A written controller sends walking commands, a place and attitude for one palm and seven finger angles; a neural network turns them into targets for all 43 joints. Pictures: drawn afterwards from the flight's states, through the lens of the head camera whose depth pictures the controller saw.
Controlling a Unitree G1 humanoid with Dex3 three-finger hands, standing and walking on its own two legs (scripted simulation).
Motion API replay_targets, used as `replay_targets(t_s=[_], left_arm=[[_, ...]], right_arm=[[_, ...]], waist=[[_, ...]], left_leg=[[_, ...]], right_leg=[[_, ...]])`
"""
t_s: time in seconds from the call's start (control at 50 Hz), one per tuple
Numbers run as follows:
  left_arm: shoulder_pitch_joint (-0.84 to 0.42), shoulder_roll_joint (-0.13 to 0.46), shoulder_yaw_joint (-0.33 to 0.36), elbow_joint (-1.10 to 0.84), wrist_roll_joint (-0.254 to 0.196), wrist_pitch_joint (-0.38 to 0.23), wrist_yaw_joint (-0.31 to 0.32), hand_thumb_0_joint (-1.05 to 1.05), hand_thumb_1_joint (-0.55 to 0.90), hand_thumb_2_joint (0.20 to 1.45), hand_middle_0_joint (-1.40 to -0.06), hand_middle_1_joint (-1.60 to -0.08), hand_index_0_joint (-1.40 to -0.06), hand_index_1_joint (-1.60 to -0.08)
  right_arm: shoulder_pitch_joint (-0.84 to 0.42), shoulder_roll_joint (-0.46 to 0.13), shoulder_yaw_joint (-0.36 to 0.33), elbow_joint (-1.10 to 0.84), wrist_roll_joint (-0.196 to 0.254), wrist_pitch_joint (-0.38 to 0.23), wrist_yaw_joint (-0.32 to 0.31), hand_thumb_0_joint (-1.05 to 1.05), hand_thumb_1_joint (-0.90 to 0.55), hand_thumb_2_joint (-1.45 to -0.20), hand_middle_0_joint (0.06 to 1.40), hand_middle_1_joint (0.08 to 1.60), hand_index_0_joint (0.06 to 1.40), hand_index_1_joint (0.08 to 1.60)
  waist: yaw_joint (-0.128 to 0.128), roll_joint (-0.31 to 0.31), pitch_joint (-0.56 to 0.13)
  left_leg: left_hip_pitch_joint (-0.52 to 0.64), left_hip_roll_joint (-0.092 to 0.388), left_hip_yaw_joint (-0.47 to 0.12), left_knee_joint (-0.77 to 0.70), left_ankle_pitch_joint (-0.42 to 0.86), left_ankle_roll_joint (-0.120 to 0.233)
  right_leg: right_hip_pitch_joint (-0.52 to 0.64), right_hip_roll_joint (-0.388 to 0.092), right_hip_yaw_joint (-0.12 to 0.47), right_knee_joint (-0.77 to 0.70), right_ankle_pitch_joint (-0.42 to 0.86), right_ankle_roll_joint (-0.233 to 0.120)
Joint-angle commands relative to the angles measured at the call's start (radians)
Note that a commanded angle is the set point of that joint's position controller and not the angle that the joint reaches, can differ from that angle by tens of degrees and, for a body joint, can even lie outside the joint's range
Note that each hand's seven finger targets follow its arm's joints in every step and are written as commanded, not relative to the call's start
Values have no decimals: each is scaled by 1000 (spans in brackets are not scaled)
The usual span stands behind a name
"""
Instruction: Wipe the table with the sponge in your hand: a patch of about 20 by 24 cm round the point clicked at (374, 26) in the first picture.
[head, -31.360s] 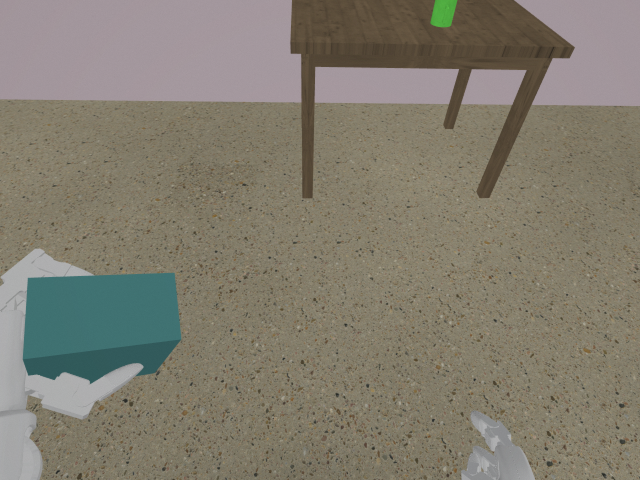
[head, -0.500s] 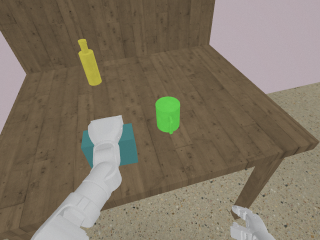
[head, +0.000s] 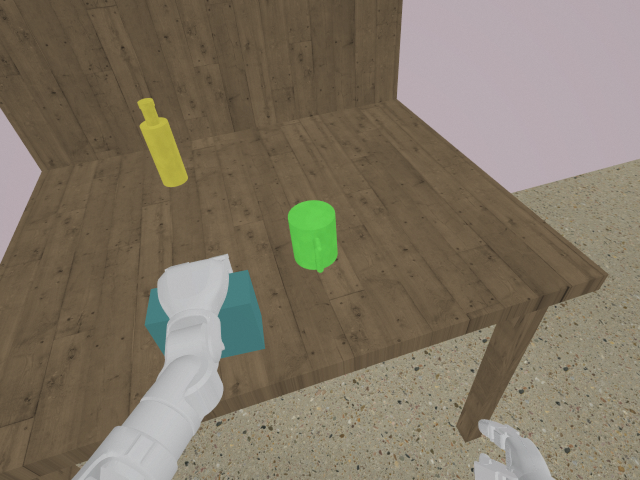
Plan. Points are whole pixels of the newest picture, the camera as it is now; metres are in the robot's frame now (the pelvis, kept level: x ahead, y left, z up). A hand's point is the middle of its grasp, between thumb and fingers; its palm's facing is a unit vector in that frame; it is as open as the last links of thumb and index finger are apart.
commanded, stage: wipe back along the third lane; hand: left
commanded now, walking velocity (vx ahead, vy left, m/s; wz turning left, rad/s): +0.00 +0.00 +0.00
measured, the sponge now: (213, 326) +0.33 +0.20 +0.01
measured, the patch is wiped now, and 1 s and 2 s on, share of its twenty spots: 0.90 0.90 0.90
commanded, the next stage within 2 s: slide back across to the middle lane in 0.10 s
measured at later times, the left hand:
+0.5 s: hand (197, 328) +0.29 +0.20 +0.06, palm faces +0.04 -0.11 -0.99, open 10.3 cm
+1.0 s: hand (154, 345) +0.27 +0.25 +0.06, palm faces -0.01 -0.08 -1.00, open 10.3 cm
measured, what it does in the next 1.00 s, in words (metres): stands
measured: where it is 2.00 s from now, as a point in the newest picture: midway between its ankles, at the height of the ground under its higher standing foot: outside the picture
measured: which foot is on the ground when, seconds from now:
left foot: down 0.00-1.00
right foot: down 0.00-1.00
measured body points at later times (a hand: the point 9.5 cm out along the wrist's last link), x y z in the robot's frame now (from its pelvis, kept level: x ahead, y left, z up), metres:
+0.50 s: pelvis +0.00 +0.00 +0.00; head -0.03 -0.04 +0.45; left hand +0.29 +0.20 +0.11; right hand +0.25 -0.19 -0.07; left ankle +0.01 +0.13 -0.73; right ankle -0.04 -0.07 -0.73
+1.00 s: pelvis -0.01 +0.00 +0.00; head -0.04 -0.04 +0.45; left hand +0.26 +0.25 +0.11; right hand +0.21 -0.22 -0.09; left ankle +0.01 +0.13 -0.73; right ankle -0.04 -0.07 -0.73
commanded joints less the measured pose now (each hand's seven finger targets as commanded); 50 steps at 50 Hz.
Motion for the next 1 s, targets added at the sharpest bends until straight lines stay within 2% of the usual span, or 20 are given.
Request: replay_targets(t_s=[0.0, 0.1, 0.12, 0.16, 0.22, 0.24, 0.32, 0.4, 0.42, 0.44, 0.52, 0.58, 0.62, 0.64, 0.7, 0.76, 0.82, 0.84, 0.92, 0.98], left_arm=[[-12, 28, 19, -137, -54, -3, -47, 0, 100, 1300, -1200, -1600, -1200, -1600], [59, 1, -9, -235, -61, 11, -54, 0, 100, 1300, -1200, -1600, -1200, -1600], [64, 45, 33, -241, -52, 11, -50, 0, 100, 1300, -1200, -1600, -1200, -1600], [77, -2, -11, -257, -55, 19, -48, 0, 100, 1300, -1200, -1600, -1200, -1600], [22, 90, 65, -278, -34, 30, -40, 0, 100, 1300, -1200, -1600, -1200, -1600], [22, 59, 37, -300, -33, 33, -41, 0, 100, 1300, -1200, -1600, -1200, -1600], [45, 131, 94, -345, -11, 35, -46, 0, 100, 1300, -1200, -1600, -1200, -1600], [31, 137, 86, -380, 7, 35, -54, 0, 100, 1300, -1200, -1600, -1200, -1600], [21, 183, 131, -396, 15, 34, -52, 0, 100, 1300, -1200, -1600, -1200, -1600], [28, 155, 105, -410, 10, 34, -54, 0, 100, 1300, -1200, -1600, -1200, -1600], [78, 204, 160, -410, 13, 24, -57, 0, 100, 1300, -1200, -1600, -1200, -1600], [101, 178, 139, -410, 7, 11, -61, 0, 100, 1300, -1200, -1600, -1200, -1600], [110, 248, 210, -418, 7, 1, -58, 0, 100, 1300, -1200, -1600, -1200, -1600], [118, 206, 171, -423, 3, -1, -60, 0, 100, 1300, -1200, -1600, -1200, -1600], [98, 225, 182, -412, 3, -6, -63, 0, 100, 1300, -1200, -1600, -1200, -1600], [99, 243, 201, -398, -5, -18, -73, 0, 100, 1300, -1200, -1600, -1200, -1600], [76, 313, 261, -387, -5, -42, -79, 0, 100, 1300, -1200, -1600, -1200, -1600], [58, 289, 237, -377, -4, -50, -82, 0, 100, 1300, -1200, -1600, -1200, -1600], [92, 347, 298, -367, -12, -89, -91, 0, 100, 1300, -1200, -1600, -1200, -1600], [56, 310, 269, -315, -15, -110, -94, 0, 100, 1300, -1200, -1600, -1200, -1600]], right_arm=[[-260, -87, -22, -201, 0, -62, 7, 0, -900, -900, 200, 300, 200, 300], [-287, -78, -20, -213, 1, -61, 21, 0, -900, -900, 200, 300, 200, 300], [-294, -85, -22, -207, -1, -60, 23, 0, -900, -900, 200, 300, 200, 300], [-299, -76, -18, -211, 1, -60, 27, 0, -900, -900, 200, 300, 200, 300], [-312, -83, -19, -198, -3, -58, 19, 0, -900, -900, 200, 300, 200, 300], [-316, -76, -16, -206, -3, -60, 18, 0, -900, -900, 200, 300, 200, 300], [-325, -75, -11, -209, -6, -67, 17, 0, -900, -900, 200, 300, 200, 300], [-330, -67, -4, -213, -7, -72, 9, 0, -900, -900, 200, 300, 200, 300], [-331, -72, -5, -210, -11, -73, 9, 0, -900, -900, 200, 300, 200, 300], [-333, -66, -4, -219, -11, -78, 7, 0, -900, -900, 200, 300, 200, 300], [-330, -72, -2, -214, -14, -89, 2, 0, -900, -900, 200, 300, 200, 300], [-323, -69, -5, -216, -13, -98, -3, 0, -900, -900, 200, 300, 200, 300], [-322, -77, -7, -209, -18, -102, -9, 0, -900, -900, 200, 300, 200, 300], [-318, -72, -5, -214, -17, -105, -12, 0, -900, -900, 200, 300, 200, 300], [-317, -76, -5, -205, -16, -113, -23, 0, -900, -900, 200, 300, 200, 300], [-309, -80, -7, -203, -17, -125, -33, 0, -900, -900, 200, 300, 200, 300], [-305, -89, -9, -194, -22, -133, -46, 0, -900, -900, 200, 300, 200, 300], [-295, -86, -10, -191, -21, -135, -50, 0, -900, -900, 200, 300, 200, 300], [-280, -96, -15, -187, -26, -147, -56, 0, -900, -900, 200, 300, 200, 300], [-255, -98, -18, -175, -24, -152, -63, 0, -900, -900, 200, 300, 200, 300]], waist=[[23, -185, -105], [24, -195, -95], [27, -197, -99], [25, -197, -89], [30, -174, -94], [30, -165, -109], [39, -155, -119], [37, -130, -120], [42, -120, -125], [41, -112, -130], [51, -117, -110], [47, -129, -100], [52, -133, -103], [48, -135, -107], [46, -99, -61], [43, -127, -51], [47, -109, -41], [38, -112, -45], [47, -111, -51], [30, -121, -26]], left_leg=[[95, -57, 13, 0, 234, 55], [112, -54, 13, -1, 270, 54], [117, -52, 8, 1, 276, 51], [114, -53, 12, -2, 278, 51], [127, -53, 6, -7, 266, 48], [132, -55, 12, -8, 277, 50], [146, -55, 2, -7, 299, 48], [149, -54, 1, -14, 296, 47], [153, -53, -5, -17, 292, 46], [155, -56, 2, -16, 293, 49], [153, -55, -7, -23, 278, 45], [150, -56, -3, -23, 265, 49], [152, -57, -10, -22, 258, 48], [145, -58, 1, -24, 248, 50], [147, -58, -4, -32, 214, 49], [145, -60, -6, -34, 189, 54], [152, -62, -11, -36, 163, 55], [149, -62, -4, -35, 160, 57], [153, -64, -11, -32, 163, 57], [137, -61, -5, -30, 160, 58]], right_leg=[[46, -45, 97, -83, 497, 30], [58, -44, 89, -75, 561, 32], [55, -38, 104, -73, 562, 27], [54, -40, 87, -67, 570, 31], [46, -34, 110, -73, 526, 23], [60, -39, 96, -66, 535, 26], [67, -32, 111, -61, 556, 18], [67, -33, 108, -59, 527, 19], [65, -27, 123, -63, 509, 12], [73, -31, 110, -59, 510, 16], [62, -25, 124, -71, 481, 12], [56, -28, 117, -74, 459, 18], [58, -23, 141, -81, 452, 13], [64, -31, 127, -79, 443, 21], [27, -31, 131, -104, 357, 19], [18, -32, 135, -121, 313, 23], [5, -31, 159, -142, 263, 20], [6, -34, 148, -138, 257, 23], [14, -32, 162, -146, 271, 21], [-6, -33, 141, -141, 287, 26]])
